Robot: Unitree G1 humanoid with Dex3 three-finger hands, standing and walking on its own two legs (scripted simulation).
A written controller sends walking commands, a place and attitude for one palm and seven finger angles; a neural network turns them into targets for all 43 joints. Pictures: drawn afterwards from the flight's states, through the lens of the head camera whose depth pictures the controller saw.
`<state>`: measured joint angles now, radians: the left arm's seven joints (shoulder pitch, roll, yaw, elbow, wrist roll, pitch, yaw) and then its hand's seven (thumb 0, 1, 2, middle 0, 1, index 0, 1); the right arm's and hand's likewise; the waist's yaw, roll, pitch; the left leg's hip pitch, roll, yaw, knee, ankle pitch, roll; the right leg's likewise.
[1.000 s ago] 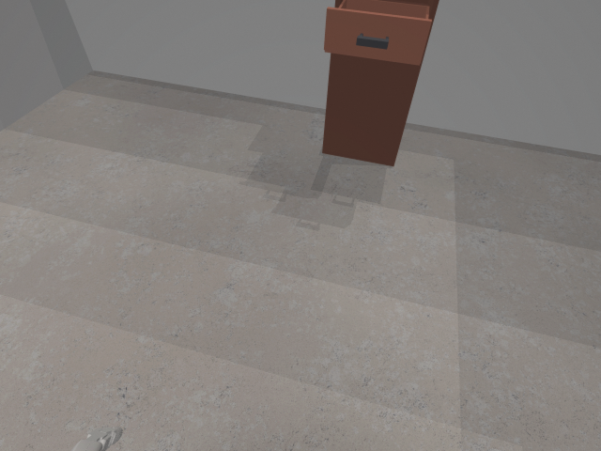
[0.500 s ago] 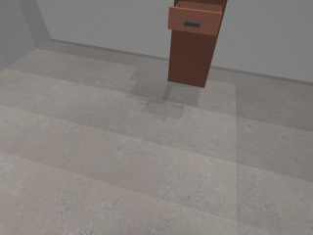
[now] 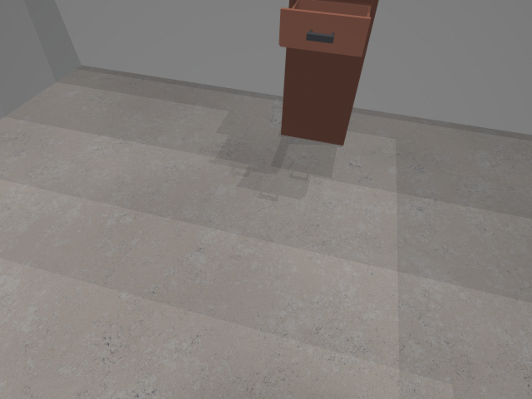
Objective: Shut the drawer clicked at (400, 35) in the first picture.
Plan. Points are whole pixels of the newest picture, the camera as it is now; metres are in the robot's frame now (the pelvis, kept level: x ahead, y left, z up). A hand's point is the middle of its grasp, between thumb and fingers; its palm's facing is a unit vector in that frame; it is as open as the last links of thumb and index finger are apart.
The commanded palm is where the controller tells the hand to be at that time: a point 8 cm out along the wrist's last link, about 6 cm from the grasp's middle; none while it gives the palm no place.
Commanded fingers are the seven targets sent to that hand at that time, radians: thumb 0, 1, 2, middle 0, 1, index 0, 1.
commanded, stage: look at it before walking up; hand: left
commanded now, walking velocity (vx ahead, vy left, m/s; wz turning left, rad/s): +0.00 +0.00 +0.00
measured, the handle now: (320, 35) +1.41 -0.15 -0.02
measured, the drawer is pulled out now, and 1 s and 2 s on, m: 0.30 0.30 0.30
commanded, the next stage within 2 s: walk to a spot facing it in 0.44 s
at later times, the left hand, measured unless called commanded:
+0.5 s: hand out of the picture +0.08 +0.25 -0.16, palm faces -0.04 -0.94 -0.33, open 7.4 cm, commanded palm none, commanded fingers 0.00 0.90 0.90 -0.20 -0.30 -0.20 -0.30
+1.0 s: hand out of the picture +0.13 +0.16 -0.19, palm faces -0.13 -0.97 -0.19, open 7.4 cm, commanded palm none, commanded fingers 0.00 0.90 0.90 -0.20 -0.30 -0.20 -0.30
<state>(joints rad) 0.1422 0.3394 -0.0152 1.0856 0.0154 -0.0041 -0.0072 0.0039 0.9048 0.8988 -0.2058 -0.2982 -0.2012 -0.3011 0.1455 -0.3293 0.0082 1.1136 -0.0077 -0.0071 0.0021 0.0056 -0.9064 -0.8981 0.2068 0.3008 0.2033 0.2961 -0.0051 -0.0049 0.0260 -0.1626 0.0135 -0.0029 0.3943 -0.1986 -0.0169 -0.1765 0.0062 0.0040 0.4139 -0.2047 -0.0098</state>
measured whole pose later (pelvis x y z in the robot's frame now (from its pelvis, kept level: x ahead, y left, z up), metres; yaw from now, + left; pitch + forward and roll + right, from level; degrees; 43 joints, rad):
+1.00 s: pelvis +0.11 -0.03 -0.03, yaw -8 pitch -1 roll +0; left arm 0.32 0.20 0.03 1.06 0.03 -0.03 -0.04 0.01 0.91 0.90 -0.20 -0.30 -0.20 -0.30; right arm 0.38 -0.19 -0.02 1.13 -0.01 -0.03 -0.01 0.00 -0.91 -0.90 0.21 0.30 0.20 0.30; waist -0.01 0.01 0.05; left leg -0.13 0.11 0.12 0.72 -0.50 -0.03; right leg -0.31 0.01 -0.09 0.68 -0.35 -0.05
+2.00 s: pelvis +0.52 -0.06 -0.01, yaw -23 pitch -1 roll +0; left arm 0.15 0.16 0.05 1.04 0.04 0.02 -0.03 0.00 0.91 0.90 -0.20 -0.30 -0.19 -0.30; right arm 0.52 -0.08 -0.02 1.16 -0.03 -0.08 -0.02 0.00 -0.91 -0.90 0.20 0.30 0.20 0.30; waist -0.08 -0.02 0.05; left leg 0.07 0.04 0.33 0.31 -0.37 0.01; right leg -0.53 -0.09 -0.12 0.74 -0.18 -0.03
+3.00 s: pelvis +0.82 -0.21 -0.01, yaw -17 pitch -2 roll +1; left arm 0.19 0.15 0.03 1.02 0.03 -0.01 0.03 0.00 0.92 0.90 -0.20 -0.30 -0.20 -0.30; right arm 0.26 -0.16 -0.05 1.07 -0.01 0.03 -0.01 0.00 -0.93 -0.90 0.21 0.30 0.20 0.30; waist -0.02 0.03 0.04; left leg -0.29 0.01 0.07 0.63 -0.36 0.00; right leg -0.28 -0.05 -0.10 0.59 -0.27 -0.01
